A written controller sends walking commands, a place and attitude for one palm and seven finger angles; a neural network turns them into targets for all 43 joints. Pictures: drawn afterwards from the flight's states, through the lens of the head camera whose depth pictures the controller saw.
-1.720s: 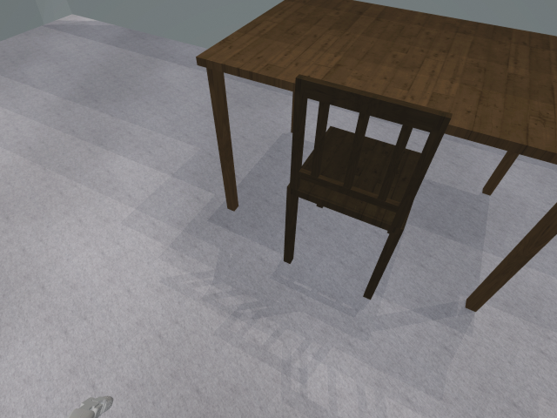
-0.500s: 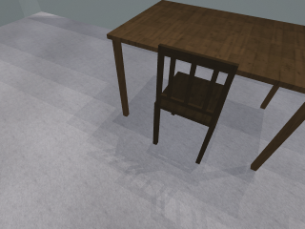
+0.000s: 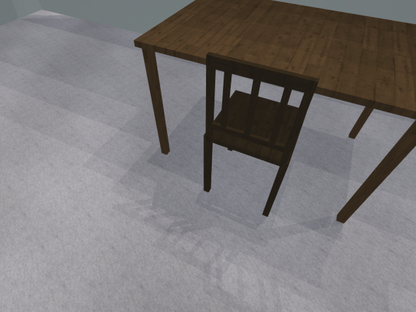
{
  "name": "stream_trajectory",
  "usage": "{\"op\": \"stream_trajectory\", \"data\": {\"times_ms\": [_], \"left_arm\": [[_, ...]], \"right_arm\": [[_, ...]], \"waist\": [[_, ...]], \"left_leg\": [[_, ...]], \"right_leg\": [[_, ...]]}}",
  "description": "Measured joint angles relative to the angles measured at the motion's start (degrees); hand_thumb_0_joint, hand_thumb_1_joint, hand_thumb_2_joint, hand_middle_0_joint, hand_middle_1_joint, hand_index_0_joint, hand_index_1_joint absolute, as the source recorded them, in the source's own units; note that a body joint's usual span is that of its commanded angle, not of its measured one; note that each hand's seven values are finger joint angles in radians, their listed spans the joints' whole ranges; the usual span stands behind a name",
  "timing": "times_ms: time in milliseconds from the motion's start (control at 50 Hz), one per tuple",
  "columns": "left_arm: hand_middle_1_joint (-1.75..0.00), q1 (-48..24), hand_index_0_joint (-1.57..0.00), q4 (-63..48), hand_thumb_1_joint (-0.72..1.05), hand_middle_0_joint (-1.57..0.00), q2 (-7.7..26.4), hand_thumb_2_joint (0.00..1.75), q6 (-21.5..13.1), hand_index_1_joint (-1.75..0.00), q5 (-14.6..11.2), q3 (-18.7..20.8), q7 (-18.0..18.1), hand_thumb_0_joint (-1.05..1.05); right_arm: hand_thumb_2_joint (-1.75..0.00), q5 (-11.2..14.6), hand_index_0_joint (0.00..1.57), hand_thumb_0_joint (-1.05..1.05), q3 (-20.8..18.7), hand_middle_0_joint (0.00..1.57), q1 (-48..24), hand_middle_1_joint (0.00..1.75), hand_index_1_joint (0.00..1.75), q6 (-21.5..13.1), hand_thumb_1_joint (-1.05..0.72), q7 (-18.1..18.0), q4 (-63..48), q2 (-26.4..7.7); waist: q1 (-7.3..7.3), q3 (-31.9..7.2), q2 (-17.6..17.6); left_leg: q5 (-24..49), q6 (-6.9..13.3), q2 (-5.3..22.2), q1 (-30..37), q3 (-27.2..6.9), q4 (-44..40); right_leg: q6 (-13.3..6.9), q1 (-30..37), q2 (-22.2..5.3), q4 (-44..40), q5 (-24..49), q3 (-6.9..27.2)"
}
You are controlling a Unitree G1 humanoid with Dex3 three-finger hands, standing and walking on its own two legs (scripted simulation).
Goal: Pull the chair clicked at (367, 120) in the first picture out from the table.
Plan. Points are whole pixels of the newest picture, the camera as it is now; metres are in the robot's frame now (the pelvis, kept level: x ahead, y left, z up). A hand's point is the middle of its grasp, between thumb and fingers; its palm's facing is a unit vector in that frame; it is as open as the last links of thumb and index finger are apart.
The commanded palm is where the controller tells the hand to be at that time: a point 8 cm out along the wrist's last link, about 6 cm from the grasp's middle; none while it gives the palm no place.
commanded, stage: turn to face it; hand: left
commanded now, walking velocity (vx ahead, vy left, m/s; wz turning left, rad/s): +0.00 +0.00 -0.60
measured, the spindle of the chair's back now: (251, 109) +0.81 -0.11 -0.11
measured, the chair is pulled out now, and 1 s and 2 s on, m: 0.00 0.00 0.00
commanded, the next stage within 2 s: take the last steps up to it in 0.64 s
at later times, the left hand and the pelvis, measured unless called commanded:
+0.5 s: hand out of the picture +0.04 +0.16 -0.16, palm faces -0.13 -0.96 -0.26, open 7.3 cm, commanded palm none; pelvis -0.02 -0.03 +0.00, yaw -12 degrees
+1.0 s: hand out of the picture +0.11 +0.20 -0.17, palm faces -0.34 -0.92 -0.20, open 7.3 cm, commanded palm none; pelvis -0.01 +0.02 +0.01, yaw -22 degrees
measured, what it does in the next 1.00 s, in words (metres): steps on the spot, turning right: left foot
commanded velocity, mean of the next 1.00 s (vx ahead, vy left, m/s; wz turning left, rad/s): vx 0.08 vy -0.01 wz -0.29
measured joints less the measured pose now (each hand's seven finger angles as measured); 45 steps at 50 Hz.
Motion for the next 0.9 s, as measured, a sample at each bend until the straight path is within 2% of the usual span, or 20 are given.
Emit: {"op": "stream_trajectory", "data": {"times_ms": [100, 180, 200, 220, 240, 280, 320, 380, 460, 540, 640, 700, 720, 760, 800, 860, 900], "left_arm": [[-0.30, 1.63, -0.20, -2.60, 0.91, -0.20, -1.77, 0.90, 1.42, -0.30, 0.23, 0.48, -0.49, 0.00], [-0.30, 3.10, -0.20, -4.62, 0.91, -0.20, -3.62, 0.90, 1.84, -0.30, 0.32, 0.96, -1.03, 0.00], [-0.30, 3.45, -0.20, -4.90, 0.91, -0.20, -4.38, 0.90, 1.74, -0.30, 0.39, 1.02, -1.14, 0.00], [-0.30, 3.80, -0.20, -5.24, 0.91, -0.20, -5.19, 0.90, 1.48, -0.30, 0.63, 1.01, -1.20, 0.00], [-0.30, 4.18, -0.20, -5.68, 0.91, -0.20, -5.81, 0.90, 1.14, -0.30, 0.75, 0.90, -1.12, 0.00], [-0.30, 4.87, -0.20, -6.31, 0.91, -0.20, -7.01, 0.90, 0.63, -0.30, 0.63, 0.85, -0.63, 0.00], [-0.30, 5.63, -0.20, -6.62, 0.91, -0.20, -7.94, 0.90, 0.57, -0.30, 0.43, 0.93, -0.23, 0.00], [-0.30, 6.80, -0.21, -6.67, 0.91, -0.21, -8.68, 0.90, 0.43, -0.30, 0.23, 1.03, -0.05, 0.00], [-0.30, 7.96, -0.21, -6.62, 0.91, -0.21, -9.07, 0.90, 0.18, -0.30, 0.26, 1.36, 0.10, 0.00], [-0.30, 8.31, -0.21, -6.76, 0.91, -0.21, -8.90, 0.90, 0.22, -0.30, 0.59, 1.83, 0.24, 0.00], [-0.30, 7.89, -0.21, -7.11, 0.91, -0.21, -7.88, 0.90, 0.56, -0.30, 1.00, 2.38, 0.26, 0.00], [-0.30, 7.42, -0.21, -7.21, 0.91, -0.21, -6.89, 0.90, 1.01, -0.30, 0.86, 2.76, 0.31, 0.00], [-0.30, 7.47, -0.21, -7.41, 0.91, -0.21, -6.64, 0.90, 1.18, -0.30, 0.71, 2.87, 0.33, 0.00], [-0.30, 6.56, -0.20, -6.87, 0.91, -0.20, -5.48, 0.90, 1.68, -0.30, 0.47, 3.36, 0.27, 0.00], [-0.30, 6.14, -0.20, -6.54, 0.91, -0.20, -4.75, 0.90, 1.86, -0.30, 0.81, 3.86, 0.00, 0.00], [-0.30, 6.41, -0.20, -6.15, 0.91, -0.20, -3.93, 0.90, 1.54, -0.30, 1.41, 4.15, -0.86, 0.00], [-0.30, 6.88, -0.20, -5.76, 0.91, -0.20, -3.63, 0.90, 1.21, -0.30, 1.46, 4.09, -1.38, 0.00]], "right_arm": [[-0.90, -0.13, 0.20, 0.00, -0.52, 0.20, 1.05, 0.30, 0.30, 0.89, -0.90, -0.13, -3.25, 2.78], [-0.90, -0.30, 0.20, 0.00, -1.02, 0.20, 1.94, 0.30, 0.30, 1.49, -0.90, 0.14, -4.66, 4.32], [-0.90, -0.30, 0.20, 0.00, -1.23, 0.20, 2.14, 0.30, 0.30, 1.74, -0.90, 0.21, -4.84, 4.28], [-0.90, -0.20, 0.20, 0.00, -1.55, 0.20, 2.45, 0.30, 0.30, 2.11, -0.90, 0.22, -5.00, 4.18], [-0.90, -0.09, 0.20, 0.00, -1.85, 0.20, 2.72, 0.30, 0.30, 2.60, -0.90, 0.17, -5.08, 4.22], [-0.90, 0.02, 0.20, 0.01, -2.16, 0.20, 2.83, 0.30, 0.30, 3.55, -0.90, 0.11, -4.91, 4.31], [-0.90, -0.01, 0.20, 0.01, -2.42, 0.20, 2.60, 0.30, 0.30, 3.77, -0.90, 0.22, -4.87, 4.43], [-0.90, -0.19, 0.20, 0.01, -2.68, 0.20, 2.39, 0.30, 0.30, 3.30, -0.90, 0.30, -5.39, 4.55], [-0.90, -0.30, 0.20, 0.01, -3.02, 0.20, 2.36, 0.30, 0.30, 3.03, -0.90, 0.02, -5.87, 4.34], [-0.90, -0.25, 0.20, 0.01, -3.15, 0.20, 2.45, 0.30, 0.30, 2.99, -0.91, -0.30, -5.95, 4.16], [-0.90, 0.19, 0.19, 0.01, -2.84, 0.19, 2.52, 0.30, 0.30, 2.43, -0.91, -0.45, -6.35, 4.71], [-0.90, 0.50, 0.19, 0.00, -2.36, 0.19, 3.26, 0.30, 0.30, 1.32, -0.91, -0.57, -6.93, 5.41], [-0.90, 0.54, 0.20, 0.00, -2.11, 0.19, 3.93, 0.30, 0.30, 0.74, -0.91, -0.63, -7.36, 5.42], [-0.90, 0.12, 0.20, 0.00, -1.77, 0.19, 4.77, 0.30, 0.30, 0.32, -0.91, -0.80, -7.28, 6.59], [-0.90, -0.47, 0.20, 0.00, -0.93, 0.20, 6.25, 0.30, 0.30, 0.51, -0.91, -0.80, -7.27, 7.37], [-0.90, -0.81, 0.20, 0.00, -0.15, 0.20, 9.03, 0.30, 0.30, 0.19, -0.90, -0.73, -6.36, 8.15], [-0.90, -0.80, 0.20, 0.00, 0.01, 0.20, 10.88, 0.30, 0.30, -0.37, -0.90, -0.63, -5.53, 8.49]], "waist": [[-0.05, 1.08, -0.86], [0.77, 2.79, -0.94], [0.71, 3.22, 0.10], [0.33, 3.38, 1.34], [0.07, 3.32, 1.85], [0.33, 3.32, 2.01], [0.78, 3.30, 1.81], [0.81, 2.81, 1.30], [0.72, 1.48, 1.14], [1.02, 0.10, 1.06], [1.61, -1.33, 0.22], [1.38, -2.10, -0.56], [1.01, -2.58, -0.26], [0.17, -2.55, -1.95], [-0.14, -2.74, -2.55], [-0.50, -3.66, -2.63], [-0.76, -4.18, -2.62]], "left_leg": [[-2.34, -0.28, 0.73, -2.16, 2.71, 4.37], [-4.95, -1.01, 1.91, -3.07, 5.53, 9.00], [-6.02, -1.42, 2.95, -3.61, 5.60, 11.00], [-6.85, -1.30, 4.07, -5.00, 5.18, 13.93], [-10.25, -1.41, 3.89, -7.30, 3.77, 18.62], [-14.05, -1.38, 1.94, -11.78, 0.13, 28.75], [-12.58, -1.49, 0.93, -15.01, -1.53, 35.48], [-9.01, -2.09, 0.68, -17.43, -2.53, 38.69], [-7.06, -2.71, 0.91, -17.67, -3.82, 37.34], [-8.17, -2.69, 0.89, -15.73, -4.37, 32.31], [-10.05, -1.52, -0.19, -11.43, -4.20, 21.47], [-6.61, -0.47, -1.06, -6.84, -3.84, 10.70], [-5.62, 0.19, -0.77, -4.76, -4.03, 6.02], [-4.10, 1.27, -1.55, -4.46, -3.35, 5.20], [-3.05, 1.84, -1.31, -3.64, -2.55, 4.51], [-1.68, 2.11, -0.73, -1.54, -1.60, 1.35], [-1.13, 2.25, -0.54, -0.22, -0.80, -0.54]], "right_leg": [[-0.31, -4.47, 0.99, 6.92, -2.40, 2.45], [0.14, -7.38, 0.00, 13.69, -6.57, -0.94], [-1.04, -7.38, 0.69, 14.08, -6.28, -1.53], [-2.44, -7.44, 1.56, 14.32, -6.12, -2.21], [-3.42, -7.78, 1.83, 14.47, -6.09, -2.59], [-3.86, -7.59, 1.95, 12.75, -5.05, -2.35], [-3.94, -6.87, 2.29, 9.31, -2.78, -1.31], [-4.26, -6.00, 2.72, 4.43, 0.54, 0.49], [-4.01, -5.56, 3.45, 0.80, 3.12, 2.52], [-3.61, -5.50, 4.17, -0.52, 4.23, 4.17], [-2.46, -6.10, 4.90, -1.05, 5.18, 6.26], [-1.22, -6.96, 5.42, -0.31, 5.28, 7.31], [-0.74, -7.77, 6.06, 0.90, 4.82, 7.25], [-0.03, -10.50, 5.49, 7.72, -2.85, 6.45], [1.12, -13.52, 4.83, 17.42, -7.84, 3.70], [1.66, -16.55, 3.02, 29.80, -6.79, 0.72], [1.77, -17.19, 1.33, 33.69, -5.08, -0.56]]}}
